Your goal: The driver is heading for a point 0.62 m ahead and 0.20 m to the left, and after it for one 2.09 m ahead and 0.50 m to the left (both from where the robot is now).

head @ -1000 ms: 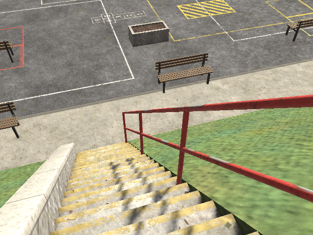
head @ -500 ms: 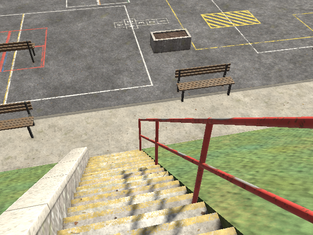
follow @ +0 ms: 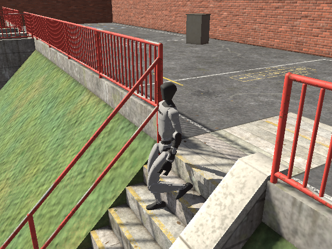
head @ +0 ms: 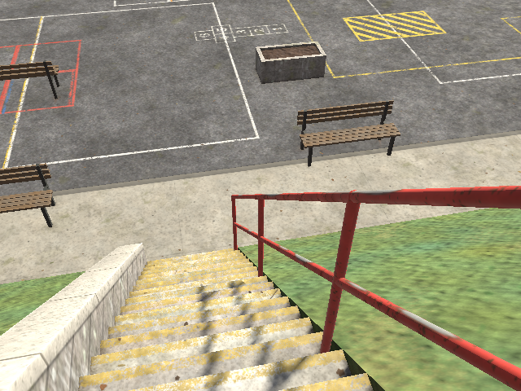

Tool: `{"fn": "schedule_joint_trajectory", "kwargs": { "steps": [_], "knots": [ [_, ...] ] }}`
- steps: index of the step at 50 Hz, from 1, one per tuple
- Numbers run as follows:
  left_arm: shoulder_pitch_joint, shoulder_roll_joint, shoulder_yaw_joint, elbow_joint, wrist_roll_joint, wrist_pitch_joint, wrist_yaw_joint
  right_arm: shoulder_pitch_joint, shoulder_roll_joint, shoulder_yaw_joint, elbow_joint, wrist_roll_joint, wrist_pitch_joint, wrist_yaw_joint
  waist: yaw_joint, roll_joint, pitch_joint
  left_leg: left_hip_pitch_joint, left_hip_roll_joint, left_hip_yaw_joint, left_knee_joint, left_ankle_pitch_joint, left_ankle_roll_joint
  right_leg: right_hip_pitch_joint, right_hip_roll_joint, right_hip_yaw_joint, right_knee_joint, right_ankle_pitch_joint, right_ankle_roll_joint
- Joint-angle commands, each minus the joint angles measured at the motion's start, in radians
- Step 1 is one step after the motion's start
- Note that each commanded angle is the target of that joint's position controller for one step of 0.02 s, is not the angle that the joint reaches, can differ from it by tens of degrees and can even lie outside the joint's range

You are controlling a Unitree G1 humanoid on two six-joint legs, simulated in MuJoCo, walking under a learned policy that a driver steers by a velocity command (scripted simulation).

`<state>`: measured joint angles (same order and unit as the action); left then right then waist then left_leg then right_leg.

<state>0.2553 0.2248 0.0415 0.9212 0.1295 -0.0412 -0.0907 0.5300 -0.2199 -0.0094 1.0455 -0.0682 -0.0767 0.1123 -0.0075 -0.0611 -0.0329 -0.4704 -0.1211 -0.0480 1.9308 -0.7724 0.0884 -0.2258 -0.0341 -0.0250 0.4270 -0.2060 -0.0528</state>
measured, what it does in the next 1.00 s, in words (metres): goes down, turning left: left foot 0.21 m lower, then right foot 0.22 m lower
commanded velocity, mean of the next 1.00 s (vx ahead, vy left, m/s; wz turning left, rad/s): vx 0.50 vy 0.00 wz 0.48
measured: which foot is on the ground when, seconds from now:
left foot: up 0.00-0.50, down 0.52-0.90, up 0.92-1.00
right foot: down 0.00-0.50, up 0.52-0.88, down 0.90-1.00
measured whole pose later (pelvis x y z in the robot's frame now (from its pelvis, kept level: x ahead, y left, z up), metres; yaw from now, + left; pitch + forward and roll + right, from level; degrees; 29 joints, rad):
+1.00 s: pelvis +0.46 +0.06 -0.44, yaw +30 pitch +0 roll +1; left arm 0.40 0.29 0.05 1.03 0.13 -0.07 -0.10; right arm 0.47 -0.24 0.00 0.95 -0.04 -0.06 0.11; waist 0.00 -0.03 -0.05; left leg -0.80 -0.07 -0.14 2.09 -0.65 0.03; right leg -0.24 0.01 -0.07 0.57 -0.34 -0.06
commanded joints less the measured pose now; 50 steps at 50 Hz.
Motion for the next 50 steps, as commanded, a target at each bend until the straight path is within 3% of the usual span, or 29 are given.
{"fn": "schedule_joint_trajectory", "kwargs": {
  "steps": [1,3,5,7,10,15,22,24,25,26,27,28,29,30,31,32,33,35,36,37,39,42,44,45,46,47,48,49,50],
  "knots": [
    [0.33,0.17,0.034,0.122,0.003,0.001,-0.015,-0.082,-0.027,0.012,-0.193,0.048,-0.009,-0.018,0.081,-0.034,-0.002,-0.938,0.138,-0.112,0.131,0.234,0.01,0.471,-0.483,0.483,0.043,0.264,-0.363],
    [0.231,-0.143,-0.06,0.128,0.033,-0.037,0.018,-0.049,0.05,0.064,-0.144,-0.017,0.02,-0.062,-0.017,0.16,0.203,-0.85,0.317,-0.214,-0.391,0.748,0.031,-0.013,-0.378,0.347,-0.046,0.104,-0.267],
    [0.243,-0.175,-0.087,0.139,-0.02,-0.073,0.064,-0.005,0.009,0.04,-0.078,-0.028,0.055,-0.027,-0.018,0.046,0.176,-0.448,0.282,-0.063,-0.711,1.034,0.025,-0.384,-0.204,0.13,-0.022,0.074,-0.24],
    [0.217,-0.11,-0.098,0.156,-0.003,-0.11,0.091,-0.016,0.026,0.057,-0.077,-0.066,0.043,0.021,-0.054,-0.002,0.098,-0.356,0.261,-0.055,-0.694,1.257,0.001,-0.47,-0.157,0.087,0.085,0.033,-0.193],
    [0.293,-0.039,-0.113,0.2,0.02,-0.136,0.098,-0.123,-0.029,0.045,-0.126,-0.048,0.026,-0.011,-0.024,0.027,0.07,-0.282,0.251,-0.051,-0.921,1.433,-0.029,-0.416,-0.211,0.092,0.182,-0.054,-0.16],
    [0.547,-0.086,-0.125,0.264,-0.006,-0.097,0.121,-0.331,-0.015,0.05,-0.129,-0.046,0.028,-0.031,0.104,0.019,0.168,-0.439,0.247,-0.022,-1.207,1.314,-0.069,-0.111,-0.241,0.15,0.362,-0.166,-0.166],
    [0.438,0.036,-0.061,0.251,-0.014,-0.042,0.107,-0.445,-0.041,0.033,-0.151,-0.061,0.041,-0.034,0.097,-0.028,0.234,-0.104,0.279,0.009,-1.545,0.993,-0.011,0.001,-0.339,0.192,0.487,0.138,-0.099],
    [0.375,0.037,-0.053,0.264,0.02,-0.017,0.056,-0.088,-0.101,-0.01,0.027,-0.038,0.022,-0.037,-0.021,0.044,0.118,0.374,0.231,0.09,-1.573,1.133,-0.005,-0.135,-0.243,0.028,0.83,0.24,-0.059],
    [0.293,0.073,-0.042,0.241,-0.036,-0.01,0.042,0.059,-0.164,-0.046,0.099,-0.04,0.009,-0.044,-0.118,0.204,0.113,0.494,0.166,0.199,-1.904,1.155,-0.005,-0.13,-0.105,-0.085,1.113,0.05,-0.02],
    [0.286,0.163,-0.006,0.239,-0.001,0.004,0.012,0.298,-0.214,-0.092,0.172,-0.054,0.011,-0.052,-0.216,0.314,0.046,0.827,0.203,0.15,-1.797,1.286,0.066,-0.379,-0.007,-0.126,1.527,-0.371,0.02],
    [0.308,0.02,-0.015,0.174,-0.023,-0.01,-0.032,0.309,-0.326,-0.119,0.166,-0.041,0.002,-0.066,-0.145,0.29,-0.162,1.144,0.335,-0.039,-1.344,1.681,0.197,-0.687,0.038,-0.067,1.69,-0.62,0.021],
    [0.166,-0.012,-0.023,0.058,-0.053,-0.04,-0.037,0.4,-0.325,-0.125,0.202,-0.066,-0.009,-0.072,-0.199,0.215,-0.207,1.241,0.387,-0.111,-1.31,1.661,0.251,-0.885,0.041,-0.052,1.721,-0.651,0.019],
    [0.022,-0.006,-0.033,-0.042,-0.097,-0.066,-0.025,0.315,-0.234,-0.107,0.174,-0.07,-0.01,-0.064,-0.194,0.076,-0.107,1.138,0.449,-0.152,-1.335,1.337,0.244,-1.046,-0.025,0.006,1.522,-0.592,0.0],
    [-0.01,0.015,-0.021,-0.09,-0.11,-0.081,0.009,0.169,-0.157,-0.071,0.131,-0.031,-0.011,-0.041,-0.102,0.08,0.008,0.855,0.548,-0.334,-1.394,1.001,0.296,-1.096,-0.059,0.095,1.437,-0.496,0.006],
    [-0.009,0.037,-0.02,-0.085,-0.092,-0.08,0.046,0.064,-0.05,-0.037,0.111,-0.042,-0.014,-0.036,-0.048,0.083,0.104,0.557,0.556,-0.393,-1.439,0.818,0.297,-1.037,-0.107,0.133,1.356,-0.444,-0.016],
    [0.071,-0.026,-0.048,-0.045,-0.035,-0.061,0.063,-0.026,0.081,0.022,0.052,-0.044,-0.026,-0.048,0.012,-0.032,0.195,0.3,0.498,-0.251,-1.438,0.751,0.215,-0.922,-0.195,0.215,0.927,-0.083,-0.044],
    [0.156,-0.026,-0.036,0.044,-0.02,-0.046,0.055,-0.101,0.071,0.026,0.015,0.002,-0.022,-0.052,0.039,-0.053,0.218,-0.079,0.354,-0.079,-1.444,0.741,0.19,-0.546,-0.153,0.109,0.624,0.255,-0.029],
    [0.218,-0.06,-0.063,0.061,-0.038,-0.025,-0.006,-0.096,-0.063,0.008,-0.01,-0.02,-0.043,-0.039,0.082,0.182,0.158,-0.48,0.223,-0.025,-1.356,0.707,0.176,-0.096,-0.039,-0.048,0.833,0.427,0.02],
    [0.174,-0.026,-0.063,0.041,-0.007,-0.034,-0.013,-0.067,-0.026,0.028,-0.014,-0.022,-0.059,-0.055,0.051,0.11,0.142,-0.378,0.227,-0.109,-1.264,0.585,0.166,-0.247,-0.1,0.099,0.709,0.6,0.034],
    [0.177,0.013,-0.061,0.051,-0.016,-0.039,0.0,-0.099,-0.028,0.028,-0.047,-0.036,-0.069,-0.077,0.027,0.022,0.096,-0.446,0.152,-0.033,-1.178,0.395,0.102,-0.069,-0.081,0.103,0.419,0.874,0.041],
    [0.098,0.054,-0.057,-0.022,-0.035,-0.034,0.023,-0.197,-0.115,0.021,-0.114,-0.053,-0.067,-0.095,0.059,0.106,0.081,-0.561,0.126,-0.074,-1.083,0.214,0.101,0.171,-0.021,0.019,0.361,0.726,0.095],
    [0.096,0.09,-0.051,-0.026,-0.017,-0.024,0.004,-0.051,-0.152,0.016,-0.106,-0.02,-0.029,-0.084,0.029,0.084,0.126,-0.217,0.212,-0.263,-0.849,0.278,0.09,0.071,-0.018,0.006,0.023,0.569,0.072],
    [0.217,0.178,-0.006,0.046,-0.059,-0.042,0.021,-0.001,-0.17,0.01,-0.093,0.006,0.015,-0.055,0.061,-0.006,0.14,-0.066,0.169,-0.309,-0.595,0.353,0.042,0.179,-0.079,0.052,-0.39,0.649,0.014],
    [0.455,0.244,0.039,0.14,-0.042,-0.055,0.027,0.064,-0.181,0.006,-0.051,-0.035,0.03,-0.002,0.132,-0.039,0.056,-0.125,0.108,-0.253,-0.314,0.454,-0.013,0.427,-0.136,0.033,-0.305,0.703,-0.051],
    [0.531,0.359,0.068,0.162,-0.023,-0.06,0.0,0.331,0.015,0.015,-0.006,-0.008,0.014,0.044,0.033,-0.239,-0.198,-0.545,-0.045,-0.109,0.202,-0.07,-0.063,0.877,-0.297,0.084,0.321,1.513,-0.266],
    [0.525,0.405,0.087,0.158,-0.007,-0.042,-0.018,0.314,-0.055,-0.009,-0.069,0.048,0.004,0.045,0.045,-0.148,-0.19,-0.824,-0.031,-0.064,0.382,-0.039,-0.062,0.884,-0.366,0.236,0.318,1.502,-0.321],
    [0.487,0.362,0.084,0.146,0.025,-0.03,-0.022,0.124,-0.089,-0.019,-0.131,0.067,-0.004,0.026,0.101,-0.052,-0.081,-0.966,-0.001,-0.031,0.38,0.041,-0.065,0.748,-0.363,0.241,0.279,1.326,-0.288],
    [0.426,0.307,0.072,0.142,0.003,-0.02,-0.022,-0.021,-0.078,-0.007,-0.213,0.06,-0.014,-0.001,0.096,-0.056,0.037,-1.131,0.092,-0.111,0.32,0.193,-0.064,0.55,-0.479,0.514,0.14,0.755,-0.369],
    [0.353,0.129,0.012,0.141,0.004,-0.014,-0.015,-0.062,-0.033,0.017,-0.211,0.04,-0.006,-0.026,0.031,0.078,0.135,-1.078,0.206,-0.193,0.071,0.394,-0.026,0.344,-0.466,0.481,0.068,0.532,-0.337]
  ]
}}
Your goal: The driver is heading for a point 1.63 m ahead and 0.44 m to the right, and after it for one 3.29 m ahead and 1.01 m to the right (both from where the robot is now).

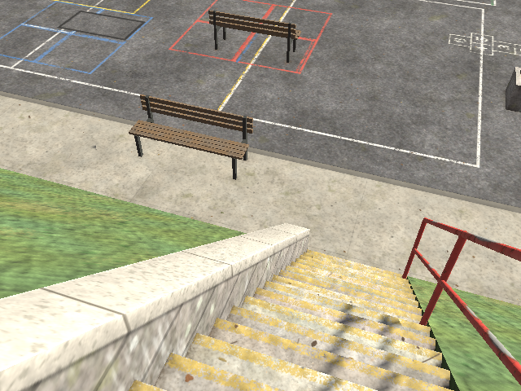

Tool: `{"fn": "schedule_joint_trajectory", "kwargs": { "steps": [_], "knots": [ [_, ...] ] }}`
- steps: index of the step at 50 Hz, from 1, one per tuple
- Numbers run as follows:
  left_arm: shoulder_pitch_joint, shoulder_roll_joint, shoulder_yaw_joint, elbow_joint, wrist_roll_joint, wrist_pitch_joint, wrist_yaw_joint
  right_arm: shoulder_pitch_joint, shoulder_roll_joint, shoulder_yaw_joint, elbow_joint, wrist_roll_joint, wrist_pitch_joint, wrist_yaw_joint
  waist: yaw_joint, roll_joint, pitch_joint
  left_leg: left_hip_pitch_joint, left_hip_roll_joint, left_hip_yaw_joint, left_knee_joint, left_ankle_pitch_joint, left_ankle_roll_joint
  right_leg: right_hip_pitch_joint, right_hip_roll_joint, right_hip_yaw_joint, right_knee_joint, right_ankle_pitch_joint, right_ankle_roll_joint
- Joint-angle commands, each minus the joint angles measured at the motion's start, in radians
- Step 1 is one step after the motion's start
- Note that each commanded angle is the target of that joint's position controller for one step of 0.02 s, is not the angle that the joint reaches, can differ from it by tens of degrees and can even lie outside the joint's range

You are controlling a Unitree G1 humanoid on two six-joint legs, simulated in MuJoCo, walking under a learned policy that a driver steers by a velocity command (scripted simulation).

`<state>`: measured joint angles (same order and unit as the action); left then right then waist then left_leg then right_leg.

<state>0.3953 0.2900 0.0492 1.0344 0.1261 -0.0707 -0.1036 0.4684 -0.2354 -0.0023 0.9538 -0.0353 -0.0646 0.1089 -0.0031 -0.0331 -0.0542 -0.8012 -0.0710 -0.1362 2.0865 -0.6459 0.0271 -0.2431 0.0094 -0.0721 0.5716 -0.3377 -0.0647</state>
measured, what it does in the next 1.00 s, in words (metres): goes down, turning right: left foot 0.21 m lower, then right foot 0.22 m lower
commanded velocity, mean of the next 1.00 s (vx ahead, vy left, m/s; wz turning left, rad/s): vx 0.50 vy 0.00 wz -0.39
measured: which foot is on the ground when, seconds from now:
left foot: up 0.00-0.42, down 0.44-0.96, up 0.98-1.00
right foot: down 0.00-0.44, up 0.46-0.94, down 0.96-1.00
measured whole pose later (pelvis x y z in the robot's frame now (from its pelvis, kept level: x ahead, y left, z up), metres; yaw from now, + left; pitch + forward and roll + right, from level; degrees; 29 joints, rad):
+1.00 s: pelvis +0.44 -0.10 -0.39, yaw -28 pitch -1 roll +4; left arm 0.18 0.24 0.03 1.00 0.12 -0.09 -0.08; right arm 0.60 -0.13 0.03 1.16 -0.10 -0.06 0.08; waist -0.07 -0.07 0.02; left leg -0.31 0.08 0.15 1.75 -0.84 0.00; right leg -0.17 -0.07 -0.04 0.32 0.04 -0.08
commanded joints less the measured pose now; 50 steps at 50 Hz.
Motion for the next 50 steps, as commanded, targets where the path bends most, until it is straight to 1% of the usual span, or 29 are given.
{"fn": "schedule_joint_trajectory", "kwargs": {
  "steps": [1,2,3,4,5,6,7,12,18,20,21,22,23,24,25,27,28,29,31,32,34,35,38,44,45,47,48,49,50],
  "knots": [
    [0.197,-0.005,-0.025,0.051,0.024,0.012,0.0,0.009,0.015,0.026,-0.113,0.009,-0.011,-0.03,-0.04,0.084,0.243,-0.614,0.183,-0.064,-0.148,0.356,0.06,0.106,-0.463,0.453,-0.129,0.631,-0.271],
    [0.116,-0.127,-0.06,0.034,0.015,-0.017,0.037,0.039,0.066,0.043,-0.08,-0.023,-0.009,-0.019,-0.067,0.106,0.272,-0.515,0.23,-0.066,-0.494,0.627,0.063,-0.056,-0.308,0.289,-0.109,0.617,-0.187],
    [0.072,-0.074,-0.061,0.02,-0.208,-0.032,0.081,-0.246,0.033,0.004,-0.126,0.016,0.035,-0.102,-0.057,0.054,0.206,-0.28,0.119,0.117,-0.657,0.665,-0.023,-0.18,-0.267,0.313,-0.044,0.417,-0.138],
    [0.02,-0.07,-0.079,-0.021,-0.229,-0.041,0.097,-0.295,0.064,0.026,-0.165,0.018,0.056,-0.108,-0.069,0.156,0.204,0.078,0.109,0.17,-0.919,0.908,-0.041,-0.473,-0.175,0.24,-0.15,0.367,-0.095],
    [0.136,0.023,-0.06,0.032,-0.011,-0.08,0.069,-0.052,0.098,0.066,-0.055,-0.053,0.041,0.011,-0.038,-0.207,0.253,0.114,0.16,0.156,-0.675,1.059,-0.024,-0.604,-0.104,0.123,-0.133,0.265,-0.12],
    [0.097,0.056,-0.049,0.044,0.008,-0.096,0.074,-0.012,0.027,0.047,-0.065,-0.071,0.018,0.045,-0.057,-0.131,0.244,-0.041,0.166,0.048,-0.705,1.111,-0.01,-0.524,-0.146,0.241,-0.035,0.158,-0.171],
    [0.152,0.049,-0.054,0.036,0.0,-0.107,0.088,-0.119,-0.056,0.031,-0.098,-0.098,0.008,0.045,0.005,0.008,0.177,-0.162,0.161,0.05,-0.893,1.141,-0.001,-0.346,-0.14,0.281,0.034,0.128,-0.188],
    [0.318,-0.035,-0.1,0.067,-0.025,-0.06,0.115,-0.403,-0.039,0.056,-0.134,-0.089,0.003,0.011,0.114,-0.023,0.135,0.004,0.135,0.13,-1.321,1.302,-0.016,-0.282,-0.108,0.406,0.204,-0.134,-0.232],
    [0.292,0.023,-0.07,0.071,-0.048,-0.029,0.083,-0.531,-0.004,0.065,-0.212,-0.078,0.041,0.007,0.177,0.002,0.197,0.229,0.14,0.08,-1.914,0.866,-0.002,-0.028,-0.075,0.588,0.375,0.066,-0.245],
    [0.192,0.002,-0.073,0.056,0.01,-0.004,0.038,-0.117,-0.048,0.045,-0.074,-0.077,0.026,-0.018,0.012,0.056,0.109,0.763,0.207,0.085,-1.885,1.204,0.03,-0.263,-0.017,0.579,0.72,0.183,-0.194],
    [0.252,-0.018,-0.073,0.049,-0.067,-0.001,0.03,0.128,-0.111,-0.007,-0.022,-0.058,0.002,-0.049,-0.096,0.185,0.051,1.016,0.207,0.17,-2.115,1.176,0.063,-0.361,0.083,0.399,0.926,0.141,-0.105],
    [0.202,0.001,-0.061,0.034,-0.06,0.013,-0.013,0.351,-0.166,-0.042,0.036,-0.071,0.002,-0.044,-0.17,0.258,-0.093,1.474,0.342,0.104,-1.786,1.457,0.189,-0.7,0.182,0.284,1.336,-0.227,-0.01],
    [0.3,-0.048,-0.05,0.022,-0.113,0.001,-0.03,0.304,-0.257,-0.073,0.025,-0.069,0.003,-0.023,-0.08,0.243,-0.245,1.666,0.488,0.084,-1.417,1.967,0.296,-0.927,0.182,0.202,1.596,-0.467,0.016],
    [0.287,-0.052,-0.059,-0.049,-0.11,-0.01,-0.029,0.242,-0.3,-0.096,0.01,-0.073,0.014,-0.015,-0.067,0.141,-0.285,1.601,0.54,0.031,-1.396,1.919,0.356,-1.011,0.142,0.177,1.607,-0.439,0.024],
    [0.211,-0.063,-0.071,-0.101,-0.1,-0.008,-0.013,0.1,-0.241,-0.087,-0.015,-0.077,0.025,-0.016,-0.068,0.066,-0.181,1.41,0.549,-0.031,-1.515,1.375,0.355,-1.108,0.063,0.183,1.441,-0.345,0.024],
    [0.263,-0.089,-0.083,-0.046,-0.068,0.0,0.018,0.015,0.0,-0.024,-0.014,-0.091,0.014,-0.031,0.019,-0.047,0.067,0.824,0.459,0.057,-1.648,0.804,0.294,-0.976,-0.073,0.232,1.181,0.034,-0.026],
    [0.218,-0.108,-0.086,-0.04,-0.041,0.016,0.013,0.031,0.141,0.022,0.02,-0.109,-0.003,-0.06,0.059,0.005,0.23,0.564,0.44,0.055,-1.696,0.765,0.261,-0.901,-0.167,0.256,0.947,0.271,-0.053],
    [0.184,-0.088,-0.074,-0.029,-0.042,0.017,-0.007,0.046,0.154,0.034,0.037,-0.069,-0.028,-0.084,0.041,0.018,0.237,0.395,0.355,0.158,-1.674,0.798,0.235,-0.766,-0.13,0.188,0.686,0.516,-0.052],
    [0.159,-0.116,-0.074,-0.014,-0.023,0.014,-0.054,0.048,0.075,0.045,0.076,-0.085,-0.05,-0.098,0.075,0.147,0.155,0.155,0.3,0.172,-1.625,0.668,0.176,-0.455,-0.104,0.121,0.757,0.692,-0.042],
    [0.126,-0.108,-0.074,-0.039,-0.001,0.002,-0.059,0.01,0.079,0.052,0.074,-0.082,-0.065,-0.108,0.072,0.093,0.139,0.204,0.304,0.171,-1.593,0.604,0.153,-0.51,-0.127,0.174,0.59,0.784,-0.052],
    [-0.013,-0.054,-0.067,-0.083,-0.008,-0.015,-0.041,-0.002,0.013,0.054,0.086,-0.086,-0.09,-0.113,0.042,0.031,0.134,0.245,0.292,0.215,-1.537,0.496,0.137,-0.466,-0.12,0.181,0.345,0.942,-0.043],
    [-0.069,-0.057,-0.067,-0.094,-0.009,-0.017,-0.028,0.004,-0.003,0.06,0.097,-0.102,-0.09,-0.103,0.037,0.102,0.143,0.189,0.293,0.204,-1.54,0.42,0.144,-0.345,-0.099,0.144,0.358,0.948,-0.035],
    [-0.126,-0.023,-0.066,-0.105,-0.01,0.008,-0.002,0.109,0.023,0.076,0.129,-0.097,-0.081,-0.113,0.006,0.067,0.213,0.347,0.352,0.127,-1.384,0.334,0.144,-0.461,-0.103,0.143,0.22,0.948,-0.015],
    [-0.394,-0.039,-0.077,-0.166,0.0,0.021,0.003,0.265,-0.036,0.034,0.199,-0.076,-0.027,-0.135,-0.114,0.105,0.29,0.64,0.453,-0.014,-1.232,0.545,0.131,-0.467,-0.146,0.108,-0.136,0.662,0.005],
    [-0.279,-0.058,-0.078,-0.124,0.008,0.016,0.006,0.236,-0.067,0.024,0.195,-0.11,-0.013,-0.117,-0.067,0.103,0.249,0.491,0.449,0.03,-1.16,0.596,0.132,-0.19,-0.102,0.058,-0.012,0.637,0.008],
    [0.124,0.052,-0.018,0.067,-0.013,-0.003,0.028,0.115,-0.063,0.018,0.193,-0.103,-0.001,-0.062,0.094,0.004,0.181,0.305,0.316,0.201,-0.771,0.582,0.038,0.308,-0.073,-0.005,-0.236,0.8,-0.009],
    [0.294,0.146,0.037,0.116,-0.016,-0.006,0.034,0.026,-0.18,-0.018,0.174,-0.049,0.011,-0.043,0.228,-0.166,0.144,0.259,0.171,0.301,-0.389,0.318,-0.002,0.488,-0.057,-0.075,-0.514,0.813,-0.054],
    [0.415,0.233,0.074,0.15,-0.006,-0.004,0.043,0.091,-0.129,-0.036,0.147,-0.062,0.013,0.002,0.201,-0.278,-0.067,-0.052,0.092,0.28,-0.027,-0.206,-0.028,0.909,-0.186,0.089,-0.131,1.21,-0.192],
    [0.441,0.298,0.098,0.155,-0.005,-0.013,0.054,0.044,-0.052,-0.032,0.059,-0.032,-0.012,0.022,0.189,-0.165,-0.209,-0.205,0.094,0.216,0.03,-0.237,-0.008,1.046,-0.285,0.181,0.086,1.346,-0.273]
  ]
}}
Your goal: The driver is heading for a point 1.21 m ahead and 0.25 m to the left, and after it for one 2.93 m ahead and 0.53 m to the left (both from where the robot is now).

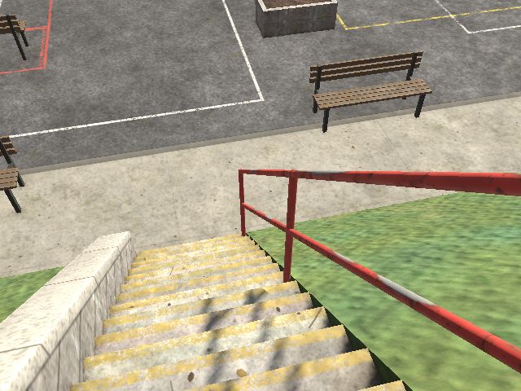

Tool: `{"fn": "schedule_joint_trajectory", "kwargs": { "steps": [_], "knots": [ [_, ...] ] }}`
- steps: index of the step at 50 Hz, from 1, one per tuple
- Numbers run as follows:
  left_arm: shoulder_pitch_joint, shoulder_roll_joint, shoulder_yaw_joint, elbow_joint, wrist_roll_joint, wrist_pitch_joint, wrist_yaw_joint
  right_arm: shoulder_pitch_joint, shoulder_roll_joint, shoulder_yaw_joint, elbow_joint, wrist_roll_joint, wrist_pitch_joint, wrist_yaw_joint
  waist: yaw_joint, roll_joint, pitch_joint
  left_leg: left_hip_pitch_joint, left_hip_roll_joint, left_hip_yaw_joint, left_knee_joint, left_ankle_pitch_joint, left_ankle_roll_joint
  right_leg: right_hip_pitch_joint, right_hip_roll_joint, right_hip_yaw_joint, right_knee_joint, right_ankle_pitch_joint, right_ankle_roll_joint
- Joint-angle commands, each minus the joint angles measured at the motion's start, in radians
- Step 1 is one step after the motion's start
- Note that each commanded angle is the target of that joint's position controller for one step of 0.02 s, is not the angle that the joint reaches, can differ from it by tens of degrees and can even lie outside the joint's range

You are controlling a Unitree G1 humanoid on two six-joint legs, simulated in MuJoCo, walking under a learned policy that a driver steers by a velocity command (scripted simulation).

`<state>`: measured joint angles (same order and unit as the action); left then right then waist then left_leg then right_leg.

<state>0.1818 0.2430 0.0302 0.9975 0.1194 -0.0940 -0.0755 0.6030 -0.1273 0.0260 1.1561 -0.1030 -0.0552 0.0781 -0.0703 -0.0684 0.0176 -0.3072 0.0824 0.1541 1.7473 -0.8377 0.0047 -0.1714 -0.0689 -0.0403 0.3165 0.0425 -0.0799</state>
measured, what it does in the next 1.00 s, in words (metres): goes down, turning left: left foot 0.22 m lower, then right foot 0.21 m lower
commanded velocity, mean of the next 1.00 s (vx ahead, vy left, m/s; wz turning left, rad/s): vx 0.50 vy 0.00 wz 0.26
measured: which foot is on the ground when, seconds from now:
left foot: up 0.00-0.34, down 0.36-0.82, up 0.84-1.00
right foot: down 0.00-0.36, up 0.38-0.80, down 0.82-1.00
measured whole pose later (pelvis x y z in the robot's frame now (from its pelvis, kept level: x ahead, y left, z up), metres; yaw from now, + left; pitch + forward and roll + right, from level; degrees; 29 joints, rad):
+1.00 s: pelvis +0.50 +0.10 -0.49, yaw +19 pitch +1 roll -2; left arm 0.52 0.22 0.01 1.08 0.10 -0.09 -0.03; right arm 0.35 -0.20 0.01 0.93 -0.09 -0.07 0.12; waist 0.02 0.01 -0.05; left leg -1.00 0.06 -0.05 1.36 0.16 0.09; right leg -0.25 0.09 -0.10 0.65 -0.43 -0.09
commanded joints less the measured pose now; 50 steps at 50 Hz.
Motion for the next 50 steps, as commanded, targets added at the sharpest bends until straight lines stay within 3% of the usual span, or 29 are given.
{"fn": "schedule_joint_trajectory", "kwargs": {
  "steps": [1,3,4,7,8,9,10,11,12,14,17,18,19,20,22,24,26,28,30,32,36,38,39,41,42,44,46,48,50],
  "knots": [
    [0.671,0.29,0.107,0.221,0.024,0.005,0.021,-0.203,-0.139,-0.056,-0.217,0.071,-0.047,0.044,0.273,-0.032,-0.232,-0.865,-0.027,-0.088,0.367,-0.07,0.034,0.922,-0.265,0.18,0.315,0.797,-0.277],
    [0.423,0.086,0.039,0.165,-0.017,0.01,0.007,-0.274,-0.111,-0.049,-0.289,0.084,-0.073,-0.003,0.136,0.082,0.003,-0.929,0.071,-0.221,0.042,0.162,0.063,0.399,-0.375,0.313,0.236,0.193,-0.264],
    [0.322,-0.106,-0.035,0.108,-0.011,0.0,0.023,-0.237,-0.073,-0.036,-0.252,0.032,-0.049,-0.033,0.081,0.177,0.156,-0.803,0.179,-0.332,-0.405,0.552,0.089,0.028,-0.354,0.247,0.183,0.02,-0.2],
    [0.276,0.034,-0.026,0.069,-0.019,-0.032,0.011,-0.08,-0.042,-0.036,-0.141,0.0,0.003,0.008,-0.014,-0.05,0.143,-0.15,0.018,-0.123,-0.467,0.999,0.073,-0.624,-0.137,0.049,0.249,-0.097,-0.191],
    [0.257,-0.044,-0.054,0.054,-0.031,-0.053,0.028,-0.117,-0.046,-0.032,-0.156,-0.037,-0.006,0.017,0.007,0.009,0.132,-0.261,0.088,-0.237,-0.661,1.197,0.081,-0.578,-0.147,0.077,0.305,-0.25,-0.155],
    [0.079,0.079,0.007,0.029,-0.202,-0.04,0.077,-0.151,-0.075,-0.058,-0.179,0.124,0.018,-0.058,-0.085,-0.038,-0.025,-0.005,-0.033,-0.154,-0.885,1.475,0.02,-0.583,-0.075,0.048,0.357,-0.399,-0.065],
    [0.087,0.063,0.001,0.028,-0.227,-0.046,0.096,-0.195,-0.098,-0.056,-0.186,0.139,0.019,-0.088,-0.067,-0.005,-0.025,0.157,-0.046,-0.161,-0.907,1.615,-0.003,-0.67,-0.062,0.022,0.433,-0.489,-0.024],
    [0.158,0.015,-0.054,0.025,0.037,-0.066,0.054,-0.178,-0.123,-0.049,-0.15,-0.014,0.003,-0.052,0.021,0.071,0.145,0.078,0.022,-0.161,-0.953,1.427,-0.003,-0.731,-0.114,-0.013,0.445,-0.605,-0.03],
    [0.241,0.036,-0.038,0.049,0.05,-0.058,0.042,-0.207,-0.162,-0.066,-0.169,-0.032,-0.002,-0.047,0.031,0.007,0.169,0.012,-0.005,-0.123,-0.964,1.244,-0.01,-0.609,-0.177,0.046,0.488,-0.642,-0.052],
    [0.399,0.0,-0.061,0.072,-0.009,-0.027,0.029,-0.266,-0.155,-0.062,-0.165,-0.046,-0.015,-0.034,0.075,0.03,0.2,-0.006,0.036,-0.144,-1.123,1.133,0.01,-0.478,-0.255,0.16,0.616,-0.556,-0.064],
    [0.276,0.194,0.008,0.045,-0.02,0.037,0.007,-0.174,-0.255,-0.104,-0.104,0.021,-0.025,-0.038,0.009,0.074,0.119,0.139,0.05,-0.145,-1.546,1.024,0.055,-0.237,-0.187,0.123,0.967,-0.489,0.016],
    [0.275,0.232,0.018,0.056,-0.014,0.069,-0.018,0.094,-0.3,-0.137,-0.004,0.011,-0.036,-0.051,-0.088,0.14,0.065,0.385,0.039,-0.117,-1.681,1.178,0.101,-0.268,-0.116,0.112,1.329,-0.439,0.042],
    [0.443,0.089,0.004,0.09,-0.014,0.054,-0.052,0.317,-0.401,-0.168,0.077,-0.03,-0.047,-0.048,-0.092,0.417,-0.125,0.802,0.067,-0.177,-1.152,1.761,0.26,-0.614,0.122,0.046,1.863,-0.912,0.06],
    [0.393,0.036,0.009,-0.01,-0.059,0.034,-0.06,0.345,-0.454,-0.171,0.07,-0.014,-0.07,-0.03,-0.047,0.319,-0.217,0.933,0.155,-0.354,-1.048,2.003,0.297,-0.883,0.157,0.042,1.907,-0.848,0.062],
    [0.138,0.034,-0.005,-0.165,-0.099,-0.003,-0.02,0.172,-0.369,-0.157,0.044,0.006,-0.069,0.01,-0.049,0.242,-0.025,0.693,0.33,-0.72,-1.192,1.195,0.441,-1.293,0.051,0.132,1.768,-0.75,0.046],
    [0.187,-0.034,-0.042,-0.108,-0.063,-0.004,0.03,0.083,-0.088,-0.045,0.074,-0.054,-0.041,0.024,0.072,-0.02,0.132,0.249,0.28,-0.64,-1.192,0.907,0.326,-1.237,-0.114,0.266,1.446,-0.344,-0.018],
    [0.227,-0.051,-0.057,-0.051,-0.038,0.013,0.02,-0.018,-0.001,-0.009,0.02,0.002,-0.067,-0.017,0.091,0.025,0.16,-0.213,0.098,-0.433,-1.225,0.887,0.252,-0.862,-0.112,0.16,0.948,0.129,0.002],
    [0.081,-0.051,-0.067,-0.072,-0.037,0.002,-0.016,-0.07,-0.1,0.01,-0.01,-0.005,-0.104,-0.028,0.103,0.165,0.05,-0.581,-0.044,-0.327,-1.194,0.806,0.217,-0.344,-0.037,0.027,1.008,0.29,0.067],
    [0.084,0.012,-0.063,-0.072,-0.003,0.0,-0.025,-0.093,-0.074,0.028,-0.064,0.026,-0.119,-0.086,0.063,0.021,0.018,-0.592,-0.144,-0.258,-0.995,0.566,0.191,-0.274,-0.018,0.071,0.557,0.673,0.06],
    [0.064,0.018,-0.057,-0.108,-0.021,0.008,-0.014,-0.074,-0.169,0.01,-0.074,0.013,-0.105,-0.082,0.073,0.105,0.019,-0.682,-0.134,-0.329,-0.949,0.448,0.203,-0.061,0.056,-0.001,0.56,0.496,0.103],
    [-0.054,0.036,-0.058,-0.181,0.013,0.034,-0.012,0.128,-0.154,-0.003,-0.052,0.008,-0.082,-0.061,-0.019,0.193,0.081,-0.053,-0.047,-0.762,-0.719,0.636,0.294,-0.443,0.04,0.123,0.254,0.267,0.063],
    [-0.197,0.022,-0.05,-0.225,-0.016,0.033,0.006,0.178,-0.097,-0.016,-0.093,0.063,-0.063,-0.063,-0.111,0.117,0.107,0.169,-0.083,-0.766,-0.646,0.698,0.261,-0.521,0.02,0.146,-0.179,0.034,0.034],
    [-0.005,0.006,-0.048,-0.159,-0.018,0.029,0.014,0.079,-0.133,-0.026,-0.095,0.011,-0.044,-0.019,-0.001,0.142,0.038,-0.075,-0.16,-0.678,-0.541,0.746,0.24,-0.125,0.058,0.039,-0.033,0.141,0.021],
    [0.78,0.115,0.023,0.071,-0.042,-0.001,0.04,-0.055,-0.139,-0.037,-0.165,0.05,-0.042,0.05,0.324,-0.067,-0.084,-0.719,-0.3,-0.522,0.157,0.642,0.123,0.767,-0.068,0.073,0.0,0.411,-0.118],
    [0.636,0.261,0.052,0.007,-0.051,0.008,0.013,0.091,-0.061,-0.037,-0.195,0.095,-0.048,0.068,0.157,-0.159,-0.247,-0.964,-0.329,-0.351,0.536,0.039,0.083,0.919,-0.337,0.187,0.371,1.113,-0.322],
    [0.493,0.22,0.067,0.018,0.042,0.036,-0.008,0.061,-0.065,-0.02,-0.266,0.084,-0.027,0.053,0.177,0.017,-0.12,-1.233,-0.167,-0.384,0.392,0.162,0.055,0.743,-0.464,0.424,0.273,0.622,-0.385],
    [0.299,-0.134,-0.038,0.01,0.02,0.033,0.02,-0.076,-0.052,0.003,-0.245,0.012,0.001,0.012,0.074,0.213,0.137,-1.162,-0.022,-0.386,-0.13,0.656,0.09,0.155,-0.229,0.205,0.165,0.029,-0.196],
    [0.278,-0.137,-0.05,0.017,-0.038,-0.01,0.044,-0.116,-0.059,-0.007,-0.223,0.012,-0.007,0.044,0.038,0.093,0.163,-0.534,0.005,-0.169,-0.579,1.163,0.118,-0.521,-0.054,0.012,0.133,-0.017,-0.162],
    [0.241,-0.058,-0.053,0.023,-0.029,-0.059,0.07,-0.199,-0.006,0.027,-0.23,-0.022,-0.021,0.087,0.035,0.004,0.065,-0.259,0.017,-0.161,-0.598,1.484,0.076,-0.718,0.014,0.016,0.216,-0.247,-0.114]
  ]
}}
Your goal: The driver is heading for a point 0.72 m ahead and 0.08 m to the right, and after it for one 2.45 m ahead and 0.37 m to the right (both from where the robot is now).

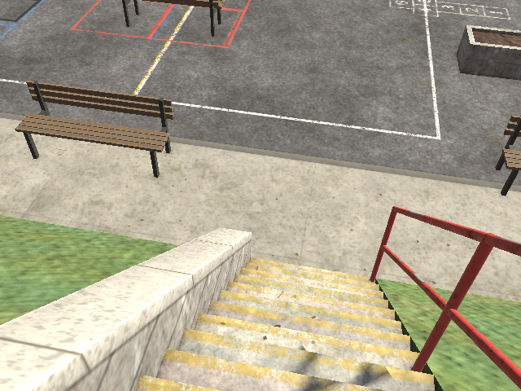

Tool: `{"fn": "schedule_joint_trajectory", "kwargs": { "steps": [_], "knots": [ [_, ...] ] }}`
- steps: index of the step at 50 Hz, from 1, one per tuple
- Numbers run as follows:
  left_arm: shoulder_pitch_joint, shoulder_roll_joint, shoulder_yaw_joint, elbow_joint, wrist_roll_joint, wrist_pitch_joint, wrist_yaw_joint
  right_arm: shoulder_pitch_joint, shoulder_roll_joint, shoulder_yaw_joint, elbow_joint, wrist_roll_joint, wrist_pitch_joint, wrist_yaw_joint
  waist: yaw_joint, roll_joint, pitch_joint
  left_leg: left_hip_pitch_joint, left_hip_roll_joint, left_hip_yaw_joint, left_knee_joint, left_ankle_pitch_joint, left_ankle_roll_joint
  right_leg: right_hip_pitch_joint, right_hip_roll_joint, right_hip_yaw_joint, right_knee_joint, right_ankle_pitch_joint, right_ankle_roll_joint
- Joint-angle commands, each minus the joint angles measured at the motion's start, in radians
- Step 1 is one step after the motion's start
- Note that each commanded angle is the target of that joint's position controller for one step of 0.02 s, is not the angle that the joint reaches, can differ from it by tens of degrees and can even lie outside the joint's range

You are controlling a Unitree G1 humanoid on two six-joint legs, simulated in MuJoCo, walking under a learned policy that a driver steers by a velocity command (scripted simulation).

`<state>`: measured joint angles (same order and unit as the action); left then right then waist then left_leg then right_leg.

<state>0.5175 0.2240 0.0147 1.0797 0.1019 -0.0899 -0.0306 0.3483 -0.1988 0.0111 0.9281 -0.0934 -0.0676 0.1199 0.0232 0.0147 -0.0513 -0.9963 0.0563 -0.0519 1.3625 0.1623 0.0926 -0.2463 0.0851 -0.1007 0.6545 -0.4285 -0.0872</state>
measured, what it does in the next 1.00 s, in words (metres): goes down, turning right: left foot 0.21 m lower, then right foot 0.21 m lower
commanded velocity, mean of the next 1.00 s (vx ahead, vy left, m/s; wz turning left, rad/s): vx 0.50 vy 0.00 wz -0.22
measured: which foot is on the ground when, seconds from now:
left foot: up 0.00-0.24, down 0.26-0.72, up 0.74-1.00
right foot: down 0.00-0.26, up 0.28-0.72, down 0.74-1.00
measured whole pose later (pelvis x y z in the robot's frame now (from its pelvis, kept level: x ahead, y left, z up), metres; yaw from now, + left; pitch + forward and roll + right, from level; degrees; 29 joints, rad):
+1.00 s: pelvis +0.52 +0.00 -0.48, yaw -17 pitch +0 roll -3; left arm 0.56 0.13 -0.04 1.08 0.10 -0.13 -0.02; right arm 0.15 -0.23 0.01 0.86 -0.09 -0.11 0.07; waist 0.10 0.04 -0.02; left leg -0.69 0.11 -0.06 0.85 0.46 0.01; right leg -0.34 0.11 0.02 1.05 -0.70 -0.05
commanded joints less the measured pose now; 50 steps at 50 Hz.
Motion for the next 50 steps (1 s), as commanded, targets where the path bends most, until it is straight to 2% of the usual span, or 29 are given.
{"fn": "schedule_joint_trajectory", "kwargs": {
  "steps": [1,3,5,9,10,11,13,14,15,16,17,18,19,22,27,34,35,36,37,38,39,40,41,43,44,45,47,48,50],
  "knots": [
    [-0.038,-0.011,-0.041,-0.033,-0.01,-0.08,0.036,0.013,0.022,0.03,-0.019,-0.034,-0.008,0.041,-0.04,-0.063,0.154,0.396,0.042,0.021,-0.259,0.472,-0.017,-0.587,-0.168,0.151,-0.087,0.205,-0.107],
    [-0.092,0.054,-0.049,-0.086,0.002,-0.087,0.039,0.011,-0.033,0.014,-0.01,-0.032,-0.007,0.002,-0.063,-0.027,0.109,0.746,-0.018,0.089,-0.432,0.563,-0.039,-0.744,-0.123,0.101,0.009,0.082,-0.066],
    [-0.026,0.126,-0.039,-0.064,-0.028,-0.082,0.026,-0.073,-0.109,0.005,-0.049,-0.033,0.018,-0.015,-0.039,-0.039,0.18,0.496,-0.002,0.048,-0.551,0.34,-0.067,-0.454,-0.233,0.257,0.128,0.137,-0.108],
    [0.158,0.12,-0.033,-0.007,-0.046,-0.016,0.028,-0.314,-0.063,0.03,-0.108,-0.042,0.033,-0.007,0.123,-0.034,0.219,0.315,0.042,0.017,-1.131,0.125,-0.055,0.07,-0.276,0.481,0.287,0.25,-0.186],
    [0.101,0.141,-0.027,-0.01,-0.002,-0.002,0.006,-0.155,-0.061,0.03,-0.048,-0.046,0.03,-0.007,0.051,-0.046,0.185,0.54,0.062,-0.005,-1.003,0.204,-0.042,-0.045,-0.3,0.488,0.374,0.351,-0.18],
    [0.085,0.089,-0.034,-0.027,-0.045,0.006,-0.006,-0.015,-0.112,0.004,0.0,-0.02,0.009,-0.02,0.006,0.092,0.158,0.745,0.057,0.026,-1.285,0.207,-0.037,-0.087,-0.224,0.404,0.539,0.225,-0.141],
    [0.111,0.123,-0.015,0.027,-0.008,0.025,-0.102,0.553,-0.241,-0.083,0.172,-0.015,-0.011,-0.038,-0.226,0.265,-0.046,1.564,0.134,0.038,-1.034,0.537,0.129,-0.576,0.002,0.247,1.258,-0.024,0.009],
    [0.139,0.08,0.006,-0.018,-0.063,0.016,-0.12,0.478,-0.355,-0.119,0.154,-0.004,0.005,-0.029,-0.149,0.231,-0.208,1.776,0.26,-0.029,-0.683,0.84,0.227,-0.849,0.032,0.141,1.475,-0.419,0.033],
    [0.04,0.072,-0.005,-0.107,-0.086,0.004,-0.115,0.416,-0.356,-0.123,0.132,-0.038,0.012,-0.032,-0.148,0.109,-0.197,1.727,0.301,-0.102,-0.697,0.74,0.264,-0.988,-0.018,0.108,1.399,-0.374,0.044],
    [-0.069,0.045,-0.025,-0.186,-0.084,-0.007,-0.093,0.311,-0.317,-0.125,0.123,-0.04,0.025,-0.031,-0.145,0.044,-0.109,1.57,0.366,-0.234,-0.817,0.169,0.294,-1.143,-0.103,0.134,1.324,-0.289,0.034],
    [-0.07,0.08,0.011,-0.126,-0.074,0.043,0.017,0.248,-0.242,-0.119,0.118,0.166,0.054,-0.101,-0.036,0.086,-0.045,1.322,0.447,-0.325,-0.844,-0.041,0.322,-1.063,-0.107,0.167,1.322,-0.336,0.046],
    [-0.131,0.085,0.011,-0.149,-0.051,0.062,0.059,0.157,-0.095,-0.059,0.081,0.162,0.041,-0.121,-0.017,-0.051,0.058,1.082,0.36,-0.186,-0.84,-0.146,0.225,-1.004,-0.126,0.275,1.042,-0.007,0.074],
    [0.007,-0.018,-0.043,-0.091,-0.03,0.039,-0.009,0.176,0.125,0.026,0.101,-0.072,0.001,-0.073,-0.007,-0.191,0.303,0.586,0.324,-0.076,-0.982,-0.13,0.214,-0.814,-0.29,0.272,0.674,0.463,0.001],
    [0.046,-0.026,-0.02,-0.044,0.03,0.019,-0.111,0.162,-0.023,0.009,0.092,-0.015,-0.074,-0.081,0.043,0.105,0.17,0.2,0.093,0.118,-0.817,-0.26,0.14,-0.29,-0.141,0.058,0.656,0.769,0.004],
    [-0.223,0.057,-0.015,-0.123,-0.01,0.004,-0.037,0.21,-0.045,0.032,0.164,-0.015,-0.083,-0.106,-0.031,0.046,0.157,0.409,0.167,-0.007,-0.656,-0.483,0.119,-0.35,-0.17,0.15,0.133,0.956,0.065],
    [-0.35,0.094,0.003,-0.131,0.009,0.004,-0.046,0.349,-0.076,0.007,0.201,-0.01,-0.034,-0.122,-0.094,0.044,0.194,0.673,0.203,-0.035,-0.338,-0.181,0.045,-0.236,-0.133,0.038,-0.017,0.602,0.056],
    [-0.14,0.077,0.014,-0.049,0.005,0.002,-0.045,0.219,-0.129,-0.001,0.167,-0.041,-0.024,-0.089,0.013,0.042,0.156,0.491,0.241,-0.005,-0.184,-0.15,0.015,0.093,-0.145,0.058,-0.013,0.616,0.034],
    [-0.048,0.127,0.037,-0.001,-0.024,-0.002,-0.032,0.171,-0.123,-0.007,0.167,0.026,-0.002,-0.071,0.069,-0.098,0.217,0.499,0.172,0.022,0.005,-0.358,0.01,0.182,-0.158,0.041,-0.506,0.59,0.023],
    [0.301,0.175,0.083,0.123,-0.009,-0.006,-0.01,0.145,-0.265,-0.055,0.179,-0.014,0.011,-0.04,0.236,-0.204,0.135,0.439,0.023,0.119,0.461,-0.489,-0.012,0.493,-0.107,-0.06,-0.532,0.775,-0.044],
    [0.36,0.299,0.111,0.149,-0.002,-0.014,-0.012,0.235,-0.116,-0.051,0.143,-0.01,0.007,-0.002,0.134,-0.338,-0.09,0.091,-0.084,0.138,0.815,-1.041,-0.055,0.858,-0.287,0.185,-0.033,1.369,-0.236],
    [0.442,0.336,0.125,0.17,0.016,-0.03,-0.007,0.061,-0.058,-0.041,0.011,0.029,-0.024,0.012,0.182,-0.192,-0.149,-0.135,-0.081,0.116,0.826,-1.039,-0.054,0.971,-0.36,0.292,0.019,1.407,-0.289],
    [0.413,0.272,0.116,0.168,0.034,-0.029,-0.015,-0.102,-0.035,-0.025,-0.09,0.06,-0.051,0.008,0.206,-0.077,-0.046,-0.35,-0.046,0.075,0.71,-1.024,-0.045,0.923,-0.421,0.377,-0.02,1.113,-0.292],
    [0.245,0.166,0.077,0.129,-0.002,-0.018,-0.036,-0.106,-0.058,-0.032,-0.122,0.081,-0.058,-0.017,0.11,-0.035,0.064,-0.397,0.026,-0.021,0.532,-0.898,-0.04,0.622,-0.495,0.521,-0.08,0.707,-0.3],
    [-0.028,-0.072,-0.019,0.04,0.011,-0.017,-0.037,-0.05,-0.014,-0.009,-0.059,-0.004,-0.048,-0.074,-0.027,0.093,0.241,-0.137,0.16,-0.128,0.014,-0.439,0.021,0.001,-0.391,0.382,-0.119,0.405,-0.193],
    [-0.163,-0.074,-0.031,-0.041,-0.034,-0.021,-0.027,0.034,-0.022,-0.018,0.014,-0.015,-0.038,-0.076,-0.063,0.065,0.267,0.267,0.116,-0.01,-0.299,-0.092,0.011,-0.421,-0.26,0.203,-0.15,0.385,-0.185],
    [-0.143,-0.019,-0.024,-0.033,-0.012,-0.036,-0.031,0.031,0.033,0.001,0.024,-0.026,-0.015,-0.052,-0.074,-0.078,0.222,0.565,0.059,0.073,-0.241,0.09,-0.011,-0.625,-0.15,0.123,-0.094,0.303,-0.171],
    [-0.096,-0.026,-0.048,-0.046,-0.003,-0.059,-0.001,0.059,0.005,0.01,0.005,-0.035,-0.012,-0.026,-0.069,-0.075,0.15,0.672,0.044,0.041,-0.31,0.311,-0.057,-0.698,-0.121,0.187,0.08,0.137,-0.142],
    [-0.125,0.008,-0.044,-0.091,0.003,-0.073,0.015,0.105,-0.011,0.016,0.018,0.003,-0.033,-0.04,-0.059,0.032,0.119,0.9,0.031,0.031,-0.54,0.623,-0.075,-0.841,-0.023,0.105,0.183,0.005,-0.072],
    [-0.178,0.129,-0.023,-0.162,-0.007,-0.073,0.041,0.062,-0.094,-0.013,-0.044,0.026,-0.033,-0.069,-0.08,0.001,0.14,0.994,-0.022,0.104,-0.658,0.428,-0.13,-0.805,-0.044,0.234,0.289,-0.077,-0.075]
  ]
}}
